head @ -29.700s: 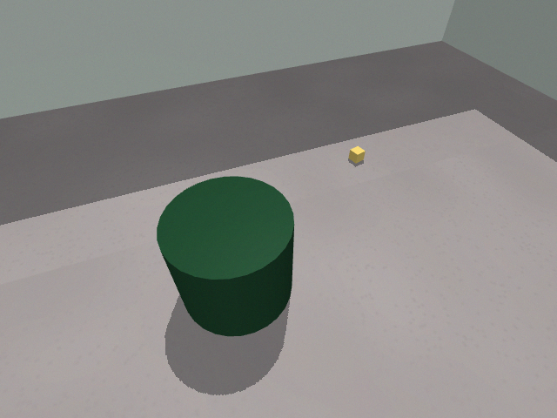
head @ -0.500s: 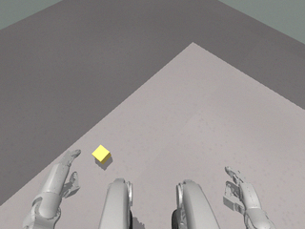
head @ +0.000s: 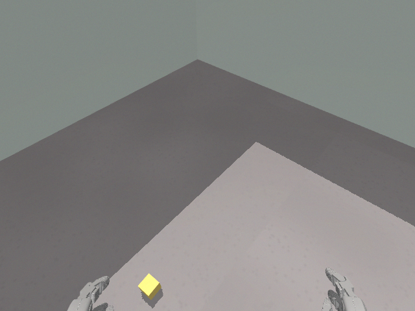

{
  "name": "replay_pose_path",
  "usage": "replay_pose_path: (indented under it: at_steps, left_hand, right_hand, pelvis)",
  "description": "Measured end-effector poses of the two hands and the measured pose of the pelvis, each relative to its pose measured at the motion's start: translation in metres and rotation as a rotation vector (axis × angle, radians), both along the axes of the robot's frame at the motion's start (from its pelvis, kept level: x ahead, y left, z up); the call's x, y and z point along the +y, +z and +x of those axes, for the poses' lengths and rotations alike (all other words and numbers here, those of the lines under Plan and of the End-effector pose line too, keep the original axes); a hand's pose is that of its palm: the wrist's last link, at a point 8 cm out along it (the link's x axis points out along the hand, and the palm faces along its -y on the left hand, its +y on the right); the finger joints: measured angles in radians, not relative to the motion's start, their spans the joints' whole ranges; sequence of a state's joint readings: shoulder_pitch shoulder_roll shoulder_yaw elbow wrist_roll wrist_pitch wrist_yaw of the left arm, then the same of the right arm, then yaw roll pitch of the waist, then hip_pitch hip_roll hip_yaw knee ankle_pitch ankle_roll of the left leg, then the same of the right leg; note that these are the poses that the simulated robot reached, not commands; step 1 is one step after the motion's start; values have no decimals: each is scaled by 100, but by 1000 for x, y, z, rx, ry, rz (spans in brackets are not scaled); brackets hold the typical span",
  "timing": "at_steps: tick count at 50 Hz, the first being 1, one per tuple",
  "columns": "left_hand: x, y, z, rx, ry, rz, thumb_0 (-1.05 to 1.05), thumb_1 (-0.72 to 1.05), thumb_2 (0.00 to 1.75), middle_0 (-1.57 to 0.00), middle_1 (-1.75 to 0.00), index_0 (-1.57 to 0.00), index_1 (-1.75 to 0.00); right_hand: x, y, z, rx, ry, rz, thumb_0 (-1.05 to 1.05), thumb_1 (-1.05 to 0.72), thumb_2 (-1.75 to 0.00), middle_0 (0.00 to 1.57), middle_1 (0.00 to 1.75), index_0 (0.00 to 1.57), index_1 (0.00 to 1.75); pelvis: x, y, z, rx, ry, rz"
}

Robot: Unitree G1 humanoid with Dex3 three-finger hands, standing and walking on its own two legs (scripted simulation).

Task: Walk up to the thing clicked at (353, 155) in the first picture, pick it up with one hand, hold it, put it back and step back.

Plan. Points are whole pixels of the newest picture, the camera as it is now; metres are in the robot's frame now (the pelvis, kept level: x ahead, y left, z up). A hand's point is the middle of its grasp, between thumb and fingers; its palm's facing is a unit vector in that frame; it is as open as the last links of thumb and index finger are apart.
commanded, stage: home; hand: left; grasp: from above
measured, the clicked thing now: (149, 286) +0.41 +0.24 -0.68
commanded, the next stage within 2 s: stand in 1.98 s
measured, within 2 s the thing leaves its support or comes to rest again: neither
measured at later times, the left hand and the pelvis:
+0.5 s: hand out of the picture +0.16 +0.18 -0.04, palm faces +0.05 -0.98 -0.20, open 8.1 cm; pelvis +0.01 +0.00 +0.01, yaw +0 degrees
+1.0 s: hand out of the picture +0.16 +0.19 -0.04, palm faces +0.04 -0.98 -0.20, open 7.4 cm; pelvis +0.00 +0.01 +0.01, yaw +0 degrees
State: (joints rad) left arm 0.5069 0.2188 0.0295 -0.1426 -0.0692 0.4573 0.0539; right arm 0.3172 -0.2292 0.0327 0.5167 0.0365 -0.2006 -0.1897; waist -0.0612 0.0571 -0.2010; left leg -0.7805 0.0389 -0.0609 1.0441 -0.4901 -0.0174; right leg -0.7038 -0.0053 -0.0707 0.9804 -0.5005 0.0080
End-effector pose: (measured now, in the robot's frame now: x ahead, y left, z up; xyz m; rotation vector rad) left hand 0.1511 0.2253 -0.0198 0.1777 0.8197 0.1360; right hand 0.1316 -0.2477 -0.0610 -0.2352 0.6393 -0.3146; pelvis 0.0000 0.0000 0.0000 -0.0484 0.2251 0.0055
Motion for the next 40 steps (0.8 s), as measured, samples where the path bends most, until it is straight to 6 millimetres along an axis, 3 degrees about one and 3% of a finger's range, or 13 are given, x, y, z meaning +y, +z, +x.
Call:
replay_pose_path:
  at_steps: [8, 14, 26, 40]
  left_hand:
    - [2, 4, -4, 14, 10, -16, 1, 85, 87, -20, -29, -19, -29]
    - [3, 1, -5, 19, 11, -21, 1, 81, 84, -19, -28, -19, -28]
    - [6, 2, -3, 6, -1, -12, 1, 78, 83, -19, -28, -19, -27]
    - [9, 2, -6, 4, -7, -15, 1, 86, 88, -20, -29, -19, -29]
  right_hand:
    - [3, 15, 24, -68, 44, -13, 1, -90, -90, 20, 30, 21, 30]
    - [6, 16, 32, -73, 71, -15, 1, -90, -90, 20, 30, 21, 30]
    - [11, 10, 21, -28, 65, -6, 2, -90, -90, 20, 30, 21, 30]
    - [12, 9, 11, -22, 50, -9, 2, -90, -90, 20, 30, 21, 30]
  pelvis:
    - [-1, 6, 5, -30, 7, 7]
    - [-1, 6, 6, -39, 10, 8]
    - [3, 7, 6, -49, 5, 6]
    - [6, 7, 1, -52, 1, 3]
